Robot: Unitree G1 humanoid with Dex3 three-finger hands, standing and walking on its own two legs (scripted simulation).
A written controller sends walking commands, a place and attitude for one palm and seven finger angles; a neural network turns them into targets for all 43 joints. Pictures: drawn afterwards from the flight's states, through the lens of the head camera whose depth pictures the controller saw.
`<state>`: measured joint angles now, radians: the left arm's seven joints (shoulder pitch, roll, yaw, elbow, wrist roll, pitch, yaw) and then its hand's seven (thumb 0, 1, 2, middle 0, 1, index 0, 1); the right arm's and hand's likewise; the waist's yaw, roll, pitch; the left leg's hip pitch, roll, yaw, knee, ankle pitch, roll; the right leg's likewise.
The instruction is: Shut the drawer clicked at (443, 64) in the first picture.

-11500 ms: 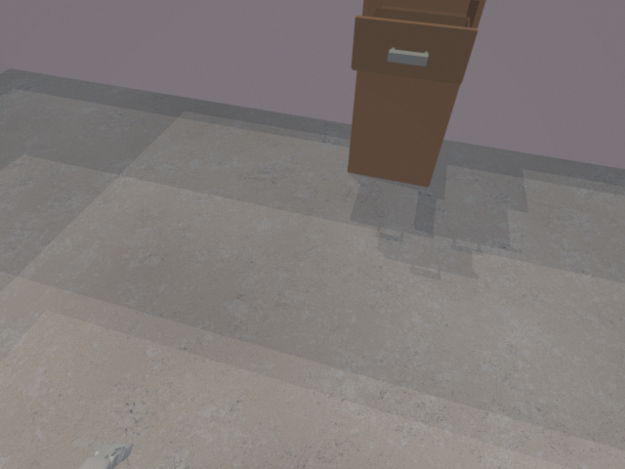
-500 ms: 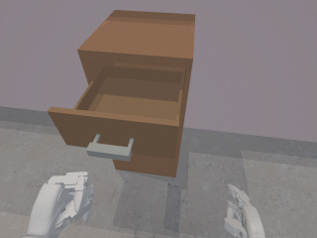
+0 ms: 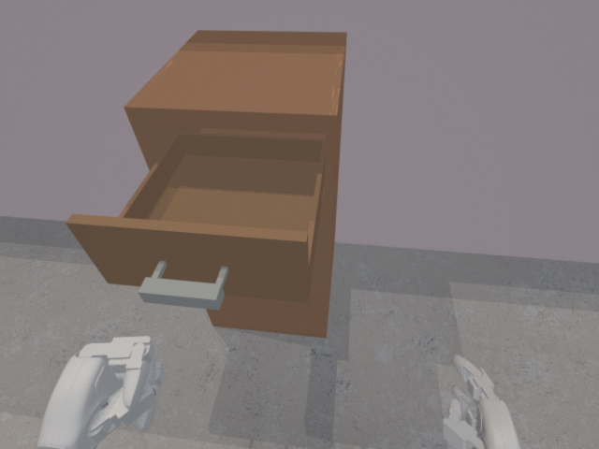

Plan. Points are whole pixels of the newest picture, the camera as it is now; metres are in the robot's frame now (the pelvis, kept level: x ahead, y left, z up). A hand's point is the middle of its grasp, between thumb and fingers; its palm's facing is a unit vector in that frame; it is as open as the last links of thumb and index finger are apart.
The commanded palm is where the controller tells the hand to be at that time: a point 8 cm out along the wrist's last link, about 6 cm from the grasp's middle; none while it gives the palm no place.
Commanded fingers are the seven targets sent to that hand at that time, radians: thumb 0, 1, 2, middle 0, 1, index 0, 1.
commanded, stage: bring the fist close to the handle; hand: left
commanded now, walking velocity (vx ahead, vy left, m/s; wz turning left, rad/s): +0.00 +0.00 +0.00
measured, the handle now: (187, 281) +0.36 +0.21 +0.01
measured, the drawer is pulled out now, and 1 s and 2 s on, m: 0.28 0.28 0.27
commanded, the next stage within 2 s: push the drawer shut in 1.34 s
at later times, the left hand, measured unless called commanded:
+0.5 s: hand (165, 369) +0.20 +0.18 +0.06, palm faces -0.03 -1.00 -0.06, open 3.2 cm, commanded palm +0.18 +0.23 +0.06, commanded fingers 0.00 0.90 0.90 -1.40 -1.60 -1.40 -1.60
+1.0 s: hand (194, 351) +0.25 +0.17 +0.01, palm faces -0.08 -1.00 -0.04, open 3.2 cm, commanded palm +0.23 +0.23 +0.02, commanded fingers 0.00 0.90 0.90 -1.40 -1.60 -1.40 -1.60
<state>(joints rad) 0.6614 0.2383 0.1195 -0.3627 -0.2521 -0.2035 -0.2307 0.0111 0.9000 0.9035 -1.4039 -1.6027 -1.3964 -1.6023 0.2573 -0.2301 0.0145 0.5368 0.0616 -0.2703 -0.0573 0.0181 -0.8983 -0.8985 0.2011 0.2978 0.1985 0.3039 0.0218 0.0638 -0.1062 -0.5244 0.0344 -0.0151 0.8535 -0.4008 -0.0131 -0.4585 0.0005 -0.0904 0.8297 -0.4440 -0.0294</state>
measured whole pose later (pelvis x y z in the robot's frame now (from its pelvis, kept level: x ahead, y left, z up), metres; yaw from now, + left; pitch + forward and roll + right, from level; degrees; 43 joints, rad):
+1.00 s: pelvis -0.01 +0.02 -0.04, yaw -1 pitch +15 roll -2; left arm 0.25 0.20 0.07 0.02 -0.19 -0.35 -0.17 0.01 0.90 0.90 -1.40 -1.60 -1.40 -1.60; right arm 0.23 -0.23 0.02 0.52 0.01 -0.16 -0.03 0.02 -0.90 -0.90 0.20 0.30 0.20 0.30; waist -0.03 0.04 -0.12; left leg -0.88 0.02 0.00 1.11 -0.48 0.02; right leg -0.82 -0.02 -0.07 1.08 -0.52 0.00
